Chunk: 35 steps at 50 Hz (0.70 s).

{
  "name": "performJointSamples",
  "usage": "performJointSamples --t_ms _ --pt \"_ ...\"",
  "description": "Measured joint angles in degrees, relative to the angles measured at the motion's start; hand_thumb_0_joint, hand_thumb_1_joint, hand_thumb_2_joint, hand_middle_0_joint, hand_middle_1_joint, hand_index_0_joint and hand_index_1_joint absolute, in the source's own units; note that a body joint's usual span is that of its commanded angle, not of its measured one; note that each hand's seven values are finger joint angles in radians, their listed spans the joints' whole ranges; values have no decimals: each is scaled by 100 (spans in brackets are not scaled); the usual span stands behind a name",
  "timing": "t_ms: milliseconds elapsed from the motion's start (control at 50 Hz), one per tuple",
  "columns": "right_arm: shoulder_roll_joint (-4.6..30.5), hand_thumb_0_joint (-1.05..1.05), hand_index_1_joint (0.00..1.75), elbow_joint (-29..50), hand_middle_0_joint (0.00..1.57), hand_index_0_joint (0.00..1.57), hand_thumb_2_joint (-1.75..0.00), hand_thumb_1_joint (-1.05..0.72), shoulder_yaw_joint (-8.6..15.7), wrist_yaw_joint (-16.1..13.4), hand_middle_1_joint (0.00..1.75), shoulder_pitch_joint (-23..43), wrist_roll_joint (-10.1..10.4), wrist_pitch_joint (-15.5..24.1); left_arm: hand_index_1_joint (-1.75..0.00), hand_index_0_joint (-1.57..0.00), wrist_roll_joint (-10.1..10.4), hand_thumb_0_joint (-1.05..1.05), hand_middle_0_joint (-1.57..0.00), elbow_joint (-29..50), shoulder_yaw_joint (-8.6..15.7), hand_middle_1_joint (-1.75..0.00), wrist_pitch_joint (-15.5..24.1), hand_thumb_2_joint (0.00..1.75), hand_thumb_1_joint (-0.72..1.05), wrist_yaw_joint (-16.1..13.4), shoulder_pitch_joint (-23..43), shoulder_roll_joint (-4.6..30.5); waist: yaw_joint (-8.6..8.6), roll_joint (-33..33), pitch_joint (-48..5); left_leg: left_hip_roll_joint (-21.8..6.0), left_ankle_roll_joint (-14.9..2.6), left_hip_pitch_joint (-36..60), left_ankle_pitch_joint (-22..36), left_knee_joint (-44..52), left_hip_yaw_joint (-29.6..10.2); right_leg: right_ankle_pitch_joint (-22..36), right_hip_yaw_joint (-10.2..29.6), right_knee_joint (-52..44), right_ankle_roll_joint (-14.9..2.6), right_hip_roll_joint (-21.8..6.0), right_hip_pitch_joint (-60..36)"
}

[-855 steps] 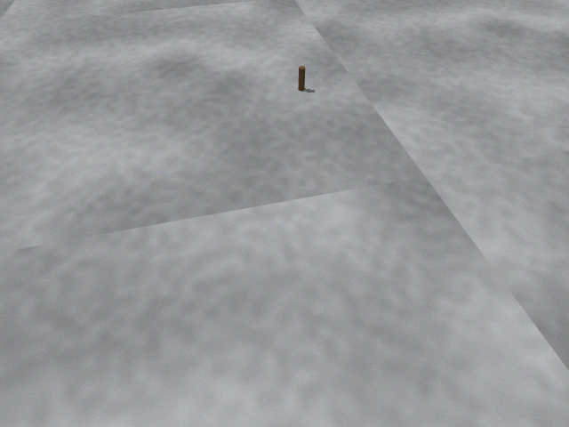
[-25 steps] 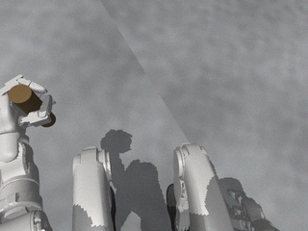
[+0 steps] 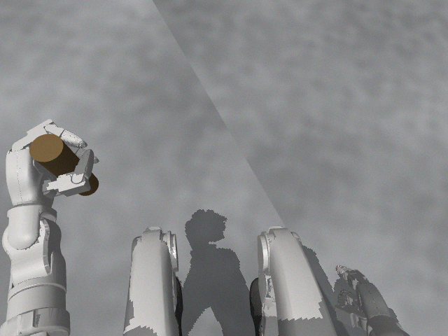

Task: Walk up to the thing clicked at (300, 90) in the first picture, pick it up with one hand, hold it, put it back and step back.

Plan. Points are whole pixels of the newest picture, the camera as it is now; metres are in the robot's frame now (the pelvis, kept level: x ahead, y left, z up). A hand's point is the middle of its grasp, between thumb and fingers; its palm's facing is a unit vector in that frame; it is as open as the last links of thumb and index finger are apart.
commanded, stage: lift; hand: left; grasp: from the side
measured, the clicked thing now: (69, 169) +0.39 +0.26 -0.01
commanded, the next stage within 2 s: hold in 1.52 s
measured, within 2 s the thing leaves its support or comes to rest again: neither
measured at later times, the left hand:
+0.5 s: hand (4, 110) +0.38 +0.24 +0.18, palm faces +0.21 -0.98 -0.04, open 5.3 cm
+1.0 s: hand out of the picture +0.38 +0.22 +0.27, palm faces +0.20 -0.98 -0.02, open 5.3 cm
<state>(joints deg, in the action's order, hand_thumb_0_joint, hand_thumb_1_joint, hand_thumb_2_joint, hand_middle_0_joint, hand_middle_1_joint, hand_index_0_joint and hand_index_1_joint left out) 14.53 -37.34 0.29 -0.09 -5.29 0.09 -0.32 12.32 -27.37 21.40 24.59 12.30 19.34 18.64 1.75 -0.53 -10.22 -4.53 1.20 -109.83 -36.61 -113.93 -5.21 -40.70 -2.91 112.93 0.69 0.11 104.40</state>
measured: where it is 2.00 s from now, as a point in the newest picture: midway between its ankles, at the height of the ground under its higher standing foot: (218, 331)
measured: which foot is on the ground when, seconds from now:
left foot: down 0.00-1.00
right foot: down 0.00-1.00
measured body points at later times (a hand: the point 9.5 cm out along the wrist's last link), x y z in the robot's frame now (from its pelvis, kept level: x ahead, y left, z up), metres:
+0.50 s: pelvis +0.04 +0.01 +0.15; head +0.15 +0.04 +0.58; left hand +0.36 +0.29 +0.19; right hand +0.21 -0.23 +0.04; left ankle +0.09 +0.14 -0.43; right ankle +0.08 -0.13 -0.43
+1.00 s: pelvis +0.06 +0.01 +0.23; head +0.13 +0.03 +0.67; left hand +0.37 +0.27 +0.27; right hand +0.20 -0.22 +0.12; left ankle +0.09 +0.14 -0.43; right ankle +0.07 -0.13 -0.43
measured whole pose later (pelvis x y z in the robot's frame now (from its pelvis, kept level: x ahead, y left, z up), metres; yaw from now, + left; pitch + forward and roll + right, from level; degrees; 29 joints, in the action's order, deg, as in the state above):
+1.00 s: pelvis +0.06 +0.01 +0.23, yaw +4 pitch +14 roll -3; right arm 12.3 -37.5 -0.3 -1.6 -13.2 0.7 1.9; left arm 9.5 -21.2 9.3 19.1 2.2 7.7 12.3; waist 1.4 -1.0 -5.9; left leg -3.3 0.4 -52.3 -27.5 -65.2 -1.1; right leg -29.8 -2.4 62.7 1.6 -1.3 47.3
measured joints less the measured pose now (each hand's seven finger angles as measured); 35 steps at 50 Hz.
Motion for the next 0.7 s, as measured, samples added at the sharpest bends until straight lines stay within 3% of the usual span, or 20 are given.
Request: performJointSamples --t_ms 320,700 --pt "-98 1 30 159 20 21 -88 -88 26 -187 30 -156 169 108 -113 -101 -66 0 -102 1279 -626 -115 -738 114 17 -735 -1027 -315 -69 -111 -50 29 -31 2117 158 1827 158 226 -4 -1895 28 -66 -2116" --pt "-146 1 30 88 20 21 -89 -88 -23 -182 30 -612 147 295 -114 -101 -217 0 -102 852 -1044 -115 -668 114 17 -875 -1194 -491 -8 -58 189 101 -68 4533 589 3809 308 728 4 -3950 72 -135 -4531"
